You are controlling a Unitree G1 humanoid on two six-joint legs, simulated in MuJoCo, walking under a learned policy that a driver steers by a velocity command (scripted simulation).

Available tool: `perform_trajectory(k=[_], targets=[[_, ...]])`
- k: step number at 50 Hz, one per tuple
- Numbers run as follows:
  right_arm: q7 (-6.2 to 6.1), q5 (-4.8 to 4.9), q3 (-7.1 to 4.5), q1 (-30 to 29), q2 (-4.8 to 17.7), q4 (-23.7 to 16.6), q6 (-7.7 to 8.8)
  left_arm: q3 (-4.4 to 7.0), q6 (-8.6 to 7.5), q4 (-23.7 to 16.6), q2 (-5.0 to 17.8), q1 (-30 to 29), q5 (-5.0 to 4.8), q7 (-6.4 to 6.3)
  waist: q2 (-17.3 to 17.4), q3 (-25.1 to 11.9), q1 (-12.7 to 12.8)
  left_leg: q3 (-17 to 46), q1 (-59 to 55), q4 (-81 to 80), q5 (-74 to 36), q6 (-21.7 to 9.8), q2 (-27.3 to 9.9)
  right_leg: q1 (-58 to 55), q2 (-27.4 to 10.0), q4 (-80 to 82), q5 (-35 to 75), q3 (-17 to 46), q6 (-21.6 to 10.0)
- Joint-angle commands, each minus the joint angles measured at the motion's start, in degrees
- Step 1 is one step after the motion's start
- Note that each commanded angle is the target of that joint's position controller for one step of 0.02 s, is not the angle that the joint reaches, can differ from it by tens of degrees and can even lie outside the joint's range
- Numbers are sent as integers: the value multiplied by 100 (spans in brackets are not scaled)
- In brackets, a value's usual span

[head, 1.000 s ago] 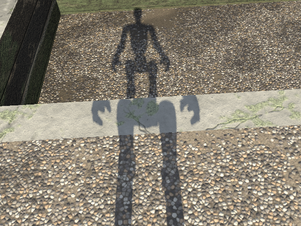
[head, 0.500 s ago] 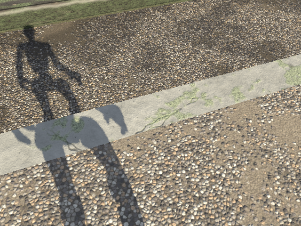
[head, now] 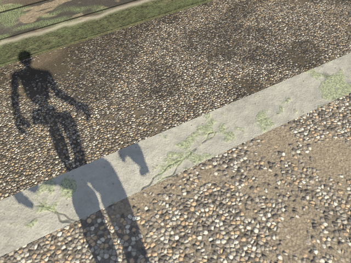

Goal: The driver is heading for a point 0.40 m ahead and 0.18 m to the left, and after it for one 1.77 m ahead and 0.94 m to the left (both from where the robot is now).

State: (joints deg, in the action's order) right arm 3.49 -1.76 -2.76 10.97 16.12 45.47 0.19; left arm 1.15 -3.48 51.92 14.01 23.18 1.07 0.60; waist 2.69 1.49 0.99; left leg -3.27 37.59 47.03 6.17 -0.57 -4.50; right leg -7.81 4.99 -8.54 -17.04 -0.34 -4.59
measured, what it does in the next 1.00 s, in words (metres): walks ahead, turning left: left foot, then right foot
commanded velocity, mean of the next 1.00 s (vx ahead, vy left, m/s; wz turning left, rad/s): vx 0.28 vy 0.00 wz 0.49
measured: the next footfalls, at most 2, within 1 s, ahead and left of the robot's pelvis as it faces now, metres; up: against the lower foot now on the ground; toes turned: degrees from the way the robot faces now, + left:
left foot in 0.14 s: +0.26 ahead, +0.09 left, +0.00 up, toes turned +7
right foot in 0.64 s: +0.54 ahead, +0.00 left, +0.00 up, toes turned +24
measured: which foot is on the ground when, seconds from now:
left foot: up 0.00-0.12, down 0.14-0.64, up 0.66-1.00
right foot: down 0.00-0.16, up 0.18-0.62, down 0.64-1.00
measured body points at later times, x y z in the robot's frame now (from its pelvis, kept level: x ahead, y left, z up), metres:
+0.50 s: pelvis +0.27 +0.04 +0.01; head +0.31 +0.06 +0.45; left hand +0.39 +0.32 -0.11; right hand +0.35 -0.22 -0.12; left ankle +0.22 +0.09 -0.74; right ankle +0.47 -0.09 -0.68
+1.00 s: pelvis +0.38 +0.03 -0.01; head +0.39 +0.05 +0.44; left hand +0.33 +0.32 -0.12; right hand +0.64 -0.11 -0.11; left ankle +0.31 +0.12 -0.70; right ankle +0.50 -0.02 -0.74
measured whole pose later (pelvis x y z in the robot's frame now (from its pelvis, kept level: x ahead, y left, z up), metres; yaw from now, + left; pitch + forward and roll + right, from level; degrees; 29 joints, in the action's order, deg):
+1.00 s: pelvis +0.38 +0.03 -0.01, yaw +34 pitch +0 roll -1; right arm 1.1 -0.3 -2.9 11.9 15.7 37.4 -5.2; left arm 1.5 1.3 39.9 14.8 12.7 2.5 -2.0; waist 0.3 1.9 0.5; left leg -0.4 23.7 51.2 25.5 0.8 0.0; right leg 20.6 -3.6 -29.8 -9.0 -9.9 -2.0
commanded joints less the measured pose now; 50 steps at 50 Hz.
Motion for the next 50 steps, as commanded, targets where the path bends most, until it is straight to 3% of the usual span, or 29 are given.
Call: perform_trajectory(k=[1, 2, 4, 6, 7, 8, 9, 10, 12, 14, 17, 18, 20, 23, 27, 30, 31, 32, 33, 34, 35, 36, 38, 39, 41, 43, 46, 48, 50], targets=[[19, 29, 27, -988, 217, -653, 114, 154, -133, -86, 804, 76, 28, -74, -694, 732, 156, -125, 6, -726, -270, -249, 189, 545, -1640, 320, 3289, 115, -544], [7, 23, 33, -966, 214, -661, 118, 148, -142, -39, 820, 46, 31, -99, -659, 717, 103, -179, -190, -929, -241, -377, 280, 442, -1693, 240, 3709, -3, -492], [-54, 17, 0, -614, 284, -560, 126, 148, -159, 2, 924, -80, 53, -156, -725, 399, -112, -387, -885, -1104, 30, -633, 616, 192, -1730, -431, 5641, -265, -354], [-119, 12, -110, 554, 503, -186, 165, 193, -83, 16, 1097, -159, 138, -205, -812, -351, -608, -456, -2026, -1273, 502, -847, 993, 28, -1699, -2209, 6813, -461, -216], [-164, -46, -194, 1365, 662, 74, 206, 201, -52, -15, 1161, -195, 114, -216, -639, -780, -985, -258, -3223, -1680, 429, -997, 976, 664, -1546, -3574, 6054, -643, -126], [-255, -121, -383, 1990, 1302, 150, 192, 100, -100, -247, 842, -12, 11, -176, 207, -1394, -1063, 1746, -4716, -1894, 1348, -1555, -373, 2240, -1052, -5679, 3822, -802, 48], [-233, 33, -430, 1683, 1478, 104, 148, 109, -160, -393, 659, 59, -22, -74, 1226, -1805, -622, 4887, -5510, -2931, 1184, -2283, -1484, 4053, 190, -7429, -962, -181, 242], [-198, 195, -442, 1197, 1409, 65, 149, 131, -211, -512, 902, -381, 80, -49, 457, -1293, -573, 4508, -5067, -3108, 1263, -2232, -1350, 4574, -257, -7641, -632, 582, 132], [-203, 143, -290, 719, 784, 25, 164, 96, -291, -604, 830, -715, 36, -22, -444, -222, -273, 3142, -3494, -3303, 390, -1890, -1011, 4406, -783, -6861, -29, 457, 96], [-233, 130, -206, 528, 579, 59, 233, 60, -96, -639, 695, -650, 164, -19, -403, -11, 39, 2422, -2611, -3464, -240, -1657, -534, 3868, -968, -6223, -50, 439, 258], [-235, 161, -236, 712, 729, 94, 319, 40, 120, -747, 567, -683, 188, 6, -190, -2, 102, 1956, -2185, -3584, -624, -1652, -235, 3835, -1018, -5542, 151, 217, 517], [-245, 165, -251, 777, 786, 95, 319, 33, 134, -848, 554, -926, 185, 15, -163, 84, 56, 1918, -2119, -3666, -502, -1624, -171, 3963, -1050, -5222, 381, 160, 603], [-260, 163, -245, 974, 791, 92, 291, 27, 136, -1026, 533, -1457, 164, -2, -137, 274, -90, 1801, -2178, -3509, -1598, -1461, -80, 4187, -997, -4540, 857, 55, 761], [-302, 193, -257, 1287, 785, 110, 211, 0, 123, -1150, 461, -1790, 87, -39, 14, -86, -294, 1517, -2655, -2774, -3603, -997, 137, 3985, -708, -3800, 1425, -42, 781], [-438, 143, -259, 1566, 797, 58, 52, -10, 120, -1337, 547, -2122, 10, -110, 205, -302, -505, 1859, -3282, -2127, -3841, -844, 168, 3980, -390, -3187, 1354, 81, 697], [-489, 73, -298, 1098, 904, -209, 7, 39, 27, -1243, 730, -1545, 17, -183, 306, -357, -175, 2357, -3111, -1422, -3626, -699, 199, 3061, -196, -2260, 1013, 237, 487], [-484, 146, -310, 836, 950, -309, 52, 65, -51, -1120, 797, -982, 62, -229, 233, -493, 153, 2329, -2848, -835, -3472, -526, 417, 2225, -273, -1543, 1734, 261, 340], [-447, 245, -232, 789, 676, -552, 137, 153, -117, -1066, 1225, -195, 99, -308, -406, -1205, 396, 2005, -2110, 561, -1944, -240, 721, 701, -1538, -1542, 3475, 1228, 26], [-500, 351, -179, 1928, 187, -512, 130, 174, 3, -1230, 1441, -281, 15, -270, -1593, -2031, -141, 1127, -1104, 2085, 3572, -121, 1614, -543, -3287, -2172, 7069, 2633, -738], [-556, 172, -250, 2278, 656, -378, 43, 225, 138, -1277, 1297, -394, -136, -224, -1458, -2430, -150, 947, -856, 2735, 3457, -114, 1284, -177, -3391, -2080, 6356, 3223, -1189], [-548, 60, -311, 1772, 817, -304, -79, 92, 185, -1429, 760, -765, -116, -254, -740, -1765, -154, 981, -753, 3033, 2887, 3, 1060, 535, -2939, -1825, 5224, 2624, -1111], [-493, 39, -302, 1309, 749, -435, -143, -13, 232, -1492, 457, -1127, -55, -284, -636, -1182, -167, 868, -632, 2890, 2509, 104, 933, 1107, -2488, -1544, 4375, 1910, -895], [-379, 59, -280, 1131, 588, -511, -319, 4, 282, -1516, 539, -1331, 24, -345, -1025, -671, -254, 750, -794, 2783, 2068, 330, 799, 1910, -2015, -1191, 3752, 1043, -752], [-356, 84, -274, 1183, 552, -519, -376, 38, 284, -1499, 603, -1281, 52, -340, -1100, -645, -286, 669, -955, 2764, 1913, 374, 831, 2141, -1924, -1144, 3698, 795, -759], [-371, 122, -272, 1117, 511, -561, -419, 62, 245, -1564, 600, -1240, 90, -331, -1057, -729, -288, 606, -1024, 2591, 1796, 396, 861, 2222, -1951, -1120, 3575, 542, -839], [-352, 90, -239, 930, 433, -657, -457, 96, 254, -1593, 635, -1204, 102, -330, -1055, -739, -281, 523, -1033, 2206, 1698, 357, 758, 2279, -2030, -1043, 2878, 417, -860], [-267, 120, -113, 535, 247, -973, -513, 202, 342, -1566, 791, -1226, 132, -298, -1139, -660, -237, 306, -1428, 1069, 1741, 253, 521, 2503, -2005, -983, 1661, 137, -728], [-227, 145, -103, 401, 315, -1119, -524, 271, 411, -1571, 913, -1168, 155, -273, -1354, -626, -144, 121, -1787, 458, 2011, 137, 502, 2607, -2085, -964, 879, 96, -669], [-208, 165, -117, 405, 380, -1215, -494, 330, 496, -1559, 1022, -1084, 150, -267, -1322, -591, -127, -55, -2098, -180, 1996, -7, 531, 2659, -2194, -1068, 323, 116, -550]])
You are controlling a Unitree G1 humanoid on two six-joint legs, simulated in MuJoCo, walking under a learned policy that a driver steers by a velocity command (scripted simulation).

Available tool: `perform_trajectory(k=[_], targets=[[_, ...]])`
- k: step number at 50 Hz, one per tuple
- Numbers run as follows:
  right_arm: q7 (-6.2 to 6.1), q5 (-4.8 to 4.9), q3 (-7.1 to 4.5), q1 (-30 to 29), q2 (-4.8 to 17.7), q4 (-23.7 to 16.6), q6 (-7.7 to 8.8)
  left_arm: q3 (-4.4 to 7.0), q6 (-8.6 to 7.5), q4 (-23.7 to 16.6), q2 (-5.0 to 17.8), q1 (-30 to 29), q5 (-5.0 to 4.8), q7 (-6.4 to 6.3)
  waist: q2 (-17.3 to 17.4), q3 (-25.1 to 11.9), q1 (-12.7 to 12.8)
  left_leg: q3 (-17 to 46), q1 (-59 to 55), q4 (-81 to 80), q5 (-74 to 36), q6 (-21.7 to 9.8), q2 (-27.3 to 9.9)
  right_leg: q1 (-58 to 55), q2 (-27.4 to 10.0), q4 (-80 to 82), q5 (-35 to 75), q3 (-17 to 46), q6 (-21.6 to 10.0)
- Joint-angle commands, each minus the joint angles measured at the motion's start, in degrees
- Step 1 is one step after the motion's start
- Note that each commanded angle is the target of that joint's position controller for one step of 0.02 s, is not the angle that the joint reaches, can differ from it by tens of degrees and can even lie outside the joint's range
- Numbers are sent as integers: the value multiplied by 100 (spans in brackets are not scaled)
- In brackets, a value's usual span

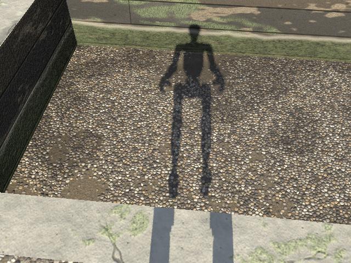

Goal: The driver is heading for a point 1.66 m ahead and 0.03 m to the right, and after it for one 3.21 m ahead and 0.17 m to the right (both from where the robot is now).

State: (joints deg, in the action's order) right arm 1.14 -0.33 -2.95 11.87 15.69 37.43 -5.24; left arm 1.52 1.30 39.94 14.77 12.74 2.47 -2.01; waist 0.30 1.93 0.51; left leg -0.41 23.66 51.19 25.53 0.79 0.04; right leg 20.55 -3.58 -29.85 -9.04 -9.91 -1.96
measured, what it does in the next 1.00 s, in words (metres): steps on the spot: left foot, then right foot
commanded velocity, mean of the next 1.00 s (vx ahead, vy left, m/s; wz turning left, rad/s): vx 0.01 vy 0.00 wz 0.29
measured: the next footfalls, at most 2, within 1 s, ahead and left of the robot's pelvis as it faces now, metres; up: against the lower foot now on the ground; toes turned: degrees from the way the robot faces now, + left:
left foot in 0.06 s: -0.02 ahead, +0.11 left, +0.00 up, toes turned +8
right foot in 0.50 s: +0.04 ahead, -0.09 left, +0.00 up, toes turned +15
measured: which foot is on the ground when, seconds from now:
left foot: up 0.00-0.04, down 0.06-1.00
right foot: down 0.00-0.06, up 0.08-0.48, down 0.50-1.00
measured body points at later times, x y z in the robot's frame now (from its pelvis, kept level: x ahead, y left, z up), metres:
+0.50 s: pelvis -0.01 +0.01 +0.00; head +0.01 +0.00 +0.45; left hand +0.05 +0.29 -0.10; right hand +0.17 -0.23 -0.11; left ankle -0.01 +0.10 -0.73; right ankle +0.00 -0.10 -0.73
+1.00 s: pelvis -0.03 +0.00 +0.01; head -0.02 +0.00 +0.46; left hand +0.00 +0.27 -0.11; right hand +0.13 -0.23 -0.11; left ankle -0.05 +0.11 -0.73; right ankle +0.01 -0.10 -0.73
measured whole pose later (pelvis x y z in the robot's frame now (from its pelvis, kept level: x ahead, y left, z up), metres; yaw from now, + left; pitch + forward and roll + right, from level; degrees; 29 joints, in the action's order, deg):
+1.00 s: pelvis -0.03 +0.00 +0.01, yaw +15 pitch -1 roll +0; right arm -1.6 -0.3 -1.1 14.3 13.4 47.4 -1.2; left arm 0.6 1.3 46.3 14.1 13.8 1.2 -0.7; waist -0.2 1.4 0.7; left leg 5.5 10.5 25.4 13.6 -1.0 3.1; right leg 10.9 1.8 -24.7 -12.8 -0.4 -1.7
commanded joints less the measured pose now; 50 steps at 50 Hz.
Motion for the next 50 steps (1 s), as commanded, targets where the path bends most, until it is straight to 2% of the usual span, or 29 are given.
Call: perform_trajectory(k=[1, 2, 3, 4, 5, 6, 7, 8, 9, 11, 13, 15, 19, 22, 24, 25, 26, 27, 28, 29, 30, 31, 33, 35, 37, 38, 39, 40, 50], targets=[[39, 30, -90, 495, 368, -377, 86, 322, 68, -366, 999, -85, -24, -9, -891, -610, -208, -471, -1104, -1231, -284, -254, 128, 22, -1304, 870, -667, 958, -633], [35, 31, -105, 707, 385, -291, 134, 344, 111, -317, 972, 52, -29, -2, -525, -524, -273, -337, -1557, -1870, -525, -373, 196, 408, -1200, 476, -945, 769, -309], [-14, -29, -153, 815, 596, -266, 198, 341, 159, -251, 787, 317, -29, 43, 601, -244, -261, 918, -1618, -3063, -432, -535, -380, 914, -783, -684, -1643, 239, 177], [-68, -29, -305, 650, 1402, -572, 206, 230, 188, -600, 356, 338, -80, 39, 2054, -3, -73, 3405, -1497, -3500, -1851, -1137, -2083, 2188, 214, -2017, -2967, -13, 660], [-171, -149, -404, 980, 1539, -529, 196, 272, 238, -717, 661, -461, -80, -38, 1326, 117, -609, 3364, -744, -3690, -2567, -1728, -2160, 2001, 266, -2995, -2705, 876, 613], [-232, -181, -310, 736, 1287, -433, 196, 255, 233, -735, 587, -464, -184, -27, 1053, 201, -285, 2810, -560, -3583, -2178, -1701, -1785, 1867, 217, -3321, -2163, 1130, 568], [-260, -117, -243, 324, 1043, -469, 185, 254, 203, -630, 577, -305, -180, -4, 926, 273, -22, 2323, -473, -3521, -1719, -1468, -1338, 1788, 154, -3326, -1588, 1205, 535], [-247, -85, -212, -4, 941, -551, 191, 296, 184, -515, 678, -150, -115, 18, 912, 133, 108, 1996, -629, -3395, -1909, -1307, -986, 1726, 216, -3406, -1207, 1146, 513], [-239, -42, -179, -113, 815, -617, 218, 329, 173, -392, 758, -7, -27, 48, 799, -103, 110, 1826, -813, -3275, -2424, -1336, -855, 1618, 289, -3582, -1038, 1073, 527], [-214, 0, -169, 102, 738, -565, 270, 323, 179, -346, 697, 38, -45, 89, 531, -448, 63, 1836, -1218, -3104, -2997, -1383, -829, 1569, 339, -3630, -1041, 1101, 554], [-216, -6, -210, 343, 787, -469, 311, 274, 206, -402, 561, -71, -94, 86, 502, -488, -23, 1971, -1507, -3011, -3108, -1437, -828, 1624, 345, -3249, -1102, 1139, 561], [-226, -39, -208, 493, 757, -423, 317, 230, 226, -401, 490, -140, -115, 75, 630, -518, -138, 2073, -1728, -2995, -2989, -1482, -876, 1562, 344, -2726, -1210, 1135, 537], [-204, -95, -208, 548, 794, -335, 325, 173, 223, -406, 464, -226, -150, 74, 783, -506, -271, 2214, -1464, -2919, -3058, -1479, -911, 717, 442, -1740, -1550, 1072, 349], [-191, -113, -182, 396, 791, -274, 310, 159, 184, -341, 474, -6, -229, 42, 806, -527, -195, 2395, -1271, -2824, -3471, -1357, -895, -18, 566, -919, -1619, 1006, 189], [-225, -20, -134, 159, 718, -246, 301, 114, 112, -210, 345, 382, -215, 18, 600, -549, 95, 2371, -950, -2621, -3181, -1043, -701, -907, 541, 532, -687, 977, 50], [-241, 6, -86, 221, 571, -244, 328, 111, 40, -217, 463, 413, -132, -11, 282, -597, 67, 2313, -546, -2474, -2330, -714, -503, -1470, 118, 1076, -158, 1422, -37], [-238, -3, 8, 515, 196, -276, 357, 120, -25, -326, 823, 352, -9, -31, -844, -773, -140, 1702, -120, -1615, -862, -401, 65, -1869, -1113, 1494, 211, 2697, -273], [-247, 28, -59, 355, 441, -276, 326, 143, -32, -337, 1005, -36, -48, 23, -1451, -303, -178, 863, -176, -1543, 172, -305, 668, -804, -1602, 1543, 1070, 3193, -913], [-239, -22, -109, 331, 615, -175, 298, 70, -64, -372, 709, -170, -68, 61, -1086, -188, -165, 795, -520, -1070, 297, -255, 448, -541, -1494, 1567, 977, 3020, -1102], [-208, -5, -110, 260, 549, -99, 294, 2, -89, -361, 541, -299, -91, 73, -894, -110, -194, 763, -561, -1096, 24, -254, 425, -541, -1194, 1504, 789, 2706, -1008], [-192, 9, -95, 254, 478, -27, 297, -15, -81, -342, 534, -355, -78, 62, -820, -78, -210, 723, -640, -1175, -181, -223, 418, -590, -892, 1408, 769, 2354, -845], [-165, -27, -76, 269, 411, -4, 294, -16, -89, -292, 570, -340, -106, 34, -945, -148, -215, 643, -700, -1350, -390, -210, 385, -769, -721, 1266, 1028, 2155, -744], [-160, -11, -1, 372, 256, 110, 313, 6, -80, -206, 644, -173, -143, 34, -898, -325, -175, 442, -885, -1942, -647, -158, 395, -1129, -550, 908, 1732, 1898, -673], [-194, -8, 51, 301, 233, 157, 342, 27, -63, -138, 656, -18, -157, 49, -724, -419, -119, 563, -1341, -2695, -1589, -149, 231, -1106, -446, 734, 1511, 1866, -466], [-239, -69, 18, 295, 521, 192, 388, 49, -72, -159, 627, 183, -122, 96, -324, -410, 104, 1050, -1678, -2632, -2558, -188, -259, -753, -233, 768, 503, 1842, -214], [-243, 19, -23, 228, 556, 303, 383, 13, -60, -114, 490, 216, -160, 120, 241, -228, 140, 1087, -1259, -2598, -2342, -293, -214, -836, -5, 923, 47, 1623, -145], [-235, 22, 12, 222, 405, 313, 399, 31, -42, -54, 569, 81, -139, 110, 138, -142, 18, 1136, -1082, -2748, -2092, -304, -206, -971, 18, 850, -95, 1570, -110], [-243, 5, 32, 219, 368, 351, 415, 38, -34, -32, 556, 13, -131, 109, 135, -148, 8, 1140, -1043, -2829, -2028, -294, -211, -1035, 6, 837, -55, 1559, -106], [-295, -3, 41, 299, 405, 813, 475, 50, -82, 427, 522, 132, -129, 118, 58, -67, 17, 1165, -1106, -3089, -1735, -345, -259, -1027, -29, 1010, -199, 1598, -114]])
